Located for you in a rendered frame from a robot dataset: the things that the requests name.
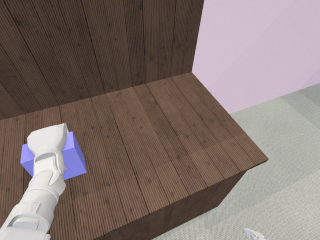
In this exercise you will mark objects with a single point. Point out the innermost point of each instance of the sponge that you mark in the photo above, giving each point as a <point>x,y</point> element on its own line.
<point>72,155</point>

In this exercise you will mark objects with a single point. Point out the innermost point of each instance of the robot left forearm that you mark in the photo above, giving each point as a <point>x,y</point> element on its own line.
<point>36,208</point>

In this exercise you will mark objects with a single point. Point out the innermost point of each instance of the table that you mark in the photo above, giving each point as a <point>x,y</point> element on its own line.
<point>159,149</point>

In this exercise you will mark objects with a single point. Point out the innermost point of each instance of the robot left hand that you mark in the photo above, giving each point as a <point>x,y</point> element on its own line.
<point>48,138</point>

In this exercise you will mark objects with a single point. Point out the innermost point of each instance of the robot right hand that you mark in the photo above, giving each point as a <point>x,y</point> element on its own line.
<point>253,235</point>

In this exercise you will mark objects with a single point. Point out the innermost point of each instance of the robot left upper arm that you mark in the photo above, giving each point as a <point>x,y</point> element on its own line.
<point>16,233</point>

